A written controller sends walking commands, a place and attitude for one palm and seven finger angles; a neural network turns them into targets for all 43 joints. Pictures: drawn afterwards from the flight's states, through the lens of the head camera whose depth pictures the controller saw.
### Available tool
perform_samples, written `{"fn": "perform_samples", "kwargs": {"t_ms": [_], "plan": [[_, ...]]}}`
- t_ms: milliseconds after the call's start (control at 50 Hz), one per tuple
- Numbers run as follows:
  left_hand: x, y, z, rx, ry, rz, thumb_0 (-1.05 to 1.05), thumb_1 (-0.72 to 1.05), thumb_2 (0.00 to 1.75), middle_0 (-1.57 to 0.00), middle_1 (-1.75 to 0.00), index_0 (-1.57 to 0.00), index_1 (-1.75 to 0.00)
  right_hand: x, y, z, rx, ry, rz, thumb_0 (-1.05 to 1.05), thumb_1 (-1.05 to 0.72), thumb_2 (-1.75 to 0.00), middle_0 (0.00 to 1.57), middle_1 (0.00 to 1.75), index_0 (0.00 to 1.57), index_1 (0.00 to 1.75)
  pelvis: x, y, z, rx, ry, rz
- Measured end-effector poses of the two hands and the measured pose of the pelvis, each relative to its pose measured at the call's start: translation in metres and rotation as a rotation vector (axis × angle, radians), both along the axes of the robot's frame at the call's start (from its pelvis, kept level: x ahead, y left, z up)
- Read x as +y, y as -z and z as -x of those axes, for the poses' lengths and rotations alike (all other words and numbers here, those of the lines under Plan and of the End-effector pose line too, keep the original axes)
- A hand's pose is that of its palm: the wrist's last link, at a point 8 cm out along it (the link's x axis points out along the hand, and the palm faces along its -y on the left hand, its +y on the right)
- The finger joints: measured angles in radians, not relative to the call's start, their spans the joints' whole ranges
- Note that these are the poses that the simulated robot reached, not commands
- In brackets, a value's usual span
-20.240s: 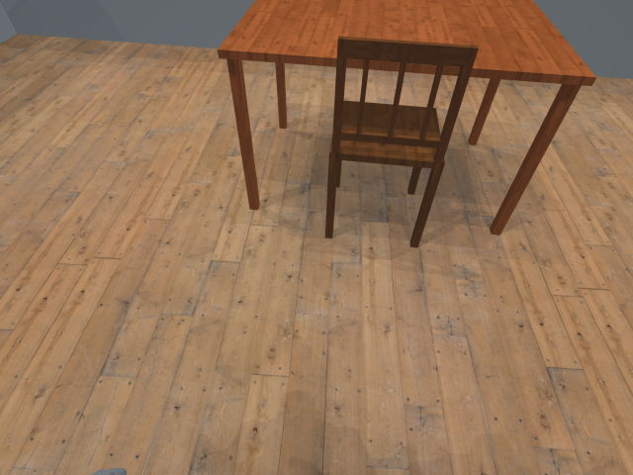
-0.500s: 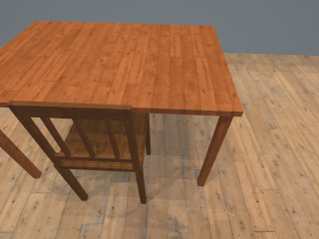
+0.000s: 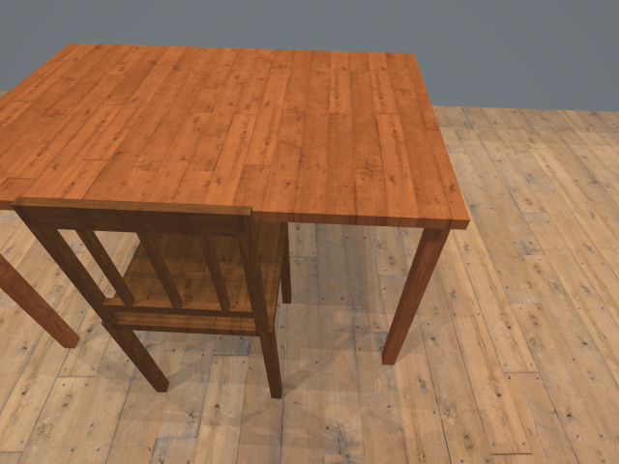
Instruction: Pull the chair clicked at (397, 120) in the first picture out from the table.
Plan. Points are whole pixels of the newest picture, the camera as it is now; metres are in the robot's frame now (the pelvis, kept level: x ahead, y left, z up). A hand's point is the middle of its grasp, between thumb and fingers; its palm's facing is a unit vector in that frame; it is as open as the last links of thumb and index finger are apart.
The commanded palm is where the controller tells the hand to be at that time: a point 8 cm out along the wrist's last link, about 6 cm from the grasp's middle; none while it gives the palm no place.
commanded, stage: raise the hand toward the chair's back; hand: left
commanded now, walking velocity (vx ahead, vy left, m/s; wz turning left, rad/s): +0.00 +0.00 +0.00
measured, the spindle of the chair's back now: (162, 271) +0.47 +0.32 -0.12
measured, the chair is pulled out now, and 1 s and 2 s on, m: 0.00 0.00 0.00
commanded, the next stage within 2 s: none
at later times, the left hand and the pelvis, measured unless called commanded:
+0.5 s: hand out of the picture +0.13 +0.17 -0.09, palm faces +0.02 -1.00 +0.06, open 9.5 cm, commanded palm +0.12 +0.24 -0.07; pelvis -0.05 +0.02 -0.11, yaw +1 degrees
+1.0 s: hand (148, 446) +0.15 +0.22 -0.05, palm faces +0.00 -1.00 -0.03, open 13.9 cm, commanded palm +0.13 +0.27 -0.05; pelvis -0.06 +0.04 -0.11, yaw +2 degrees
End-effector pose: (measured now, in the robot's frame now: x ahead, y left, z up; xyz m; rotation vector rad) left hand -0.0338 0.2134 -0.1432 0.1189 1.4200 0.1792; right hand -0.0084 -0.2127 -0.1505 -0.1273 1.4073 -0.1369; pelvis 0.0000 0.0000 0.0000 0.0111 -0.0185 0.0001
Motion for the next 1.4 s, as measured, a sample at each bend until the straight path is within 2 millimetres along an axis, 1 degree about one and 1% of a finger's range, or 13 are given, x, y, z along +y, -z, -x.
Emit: {"fn": "perform_samples", "kwargs": {"t_ms": [80, 200, 260, 320, 380, 480, 580, 660, 740, 920, 1100, 1260, 1400], "plan": [[0.004, -0.004, -0.009, -0.053, -0.050, -0.004, 0.01, 0.91, 0.89, -0.20, -0.29, -0.20, -0.30, -0.002, -0.001, -0.004, -0.031, -0.001, 0.018, 0.01, -0.91, -0.90, 0.20, 0.30, 0.20, 0.30, 0.003, 0.001, 0.003, 0.001, 0.004, 0.012], [0.037, -0.094, -0.130, -0.791, -0.022, -0.106, 0.04, 0.92, 0.88, -0.19, -0.29, -0.19, -0.29, -0.018, -0.016, -0.063, -0.459, -0.080, 0.077, 0.02, -0.91, -0.90, 0.20, 0.30, 0.20, 0.30, 0.012, 0.012, 0.022, 0.028, -0.042, 0.002], [0.028, -0.121, -0.185, -1.147, 0.050, -0.008, 0.03, 0.87, 0.86, -0.18, -0.28, -0.18, -0.28, -0.027, -0.025, -0.101, -0.641, -0.137, 0.106, 0.02, -0.91, -0.90, 0.20, 0.30, 0.20, 0.30, 0.015, 0.030, 0.034, 0.113, -0.051, 0.003], [0.007, -0.126, -0.205, -1.420, 0.142, 0.152, 0.02, 0.80, 0.83, -0.17, -0.27, -0.17, -0.27, -0.031, -0.035, -0.136, -0.792, -0.186, 0.130, 0.02, -0.91, -0.90, 0.20, 0.30, 0.20, 0.30, 0.016, 0.055, 0.042, 0.179, -0.028, -0.002], [-0.006, -0.110, -0.195, -1.509, 0.227, 0.231, 0.01, 0.73, 0.81, -0.17, -0.26, -0.17, -0.26, -0.029, -0.039, -0.165, -0.898, -0.217, 0.147, 0.02, -0.91, -0.90, 0.20, 0.30, 0.20, 0.30, 0.019, 0.080, 0.047, 0.216, -0.012, -0.011], [0.007, -0.060, -0.152, -1.322, 0.133, 0.195, 0.01, 0.60, 0.76, -0.17, -0.25, -0.17, -0.25, -0.003, -0.033, -0.196, -0.961, -0.258, 0.126, 0.02, -0.91, -0.90, 0.20, 0.30, 0.19, 0.30, 0.022, 0.106, 0.052, 0.231, -0.023, 0.006], [0.036, -0.068, -0.126, -1.354, 0.108, 0.052, 0.02, 0.48, 0.71, -0.16, -0.23, -0.16, -0.23, 0.037, -0.007, -0.197, -0.930, -0.327, 0.053, 0.01, -0.91, -0.90, 0.20, 0.30, 0.19, 0.30, 0.025, 0.118, 0.059, 0.246, -0.049, 0.055], [0.039, -0.087, -0.139, -1.464, 0.189, 0.071, 0.02, 0.38, 0.67, -0.14, -0.21, -0.14, -0.21, 0.062, 0.022, -0.175, -0.849, -0.348, -0.014, 0.01, -0.91, -0.90, 0.20, 0.30, 0.20, 0.30, 0.028, 0.123, 0.067, 0.263, -0.061, 0.082], [0.035, -0.082, -0.159, -1.401, 0.241, 0.159, 0.01, 0.29, 0.63, -0.13, -0.20, -0.13, -0.20, 0.071, 0.041, -0.142, -0.747, -0.295, -0.046, 0.02, -0.90, -0.90, 0.20, 0.30, 0.20, 0.30, 0.032, 0.120, 0.071, 0.273, -0.056, 0.086], [0.054, -0.088, -0.168, -1.345, 0.182, 0.103, 0.01, 0.08, 0.54, -0.12, -0.17, -0.12, -0.17, 0.042, 0.036, -0.096, -0.645, -0.194, 0.048, 0.02, -0.90, -0.90, 0.21, 0.30, 0.20, 0.30, 0.042, 0.106, 0.066, 0.269, -0.035, 0.075], [0.063, -0.089, -0.168, -1.362, 0.213, 0.113, 0.00, -0.13, 0.45, -0.09, -0.13, -0.09, -0.13, 0.018, 0.016, -0.116, -0.705, -0.202, 0.143, 0.02, -0.90, -0.90, 0.20, 0.30, 0.20, 0.30, 0.047, 0.106, 0.061, 0.269, -0.036, 0.078], [0.073, -0.097, -0.172, -1.384, 0.200, 0.085, 0.00, -0.32, 0.37, -0.08, -0.10, -0.08, -0.10, 0.036, 0.003, -0.144, -0.777, -0.238, 0.107, 0.02, -0.91, -0.90, 0.20, 0.30, 0.20, 0.30, 0.048, 0.101, 0.057, 0.263, -0.043, 0.082], [0.083, -0.100, -0.178, -1.370, 0.208, 0.085, 0.00, -0.44, 0.32, -0.06, -0.08, -0.06, -0.09, 0.051, 0.005, -0.152, -0.776, -0.261, 0.057, 0.02, -0.90, -0.90, 0.20, 0.30, 0.20, 0.30, 0.046, 0.099, 0.053, 0.260, -0.048, 0.086]]}}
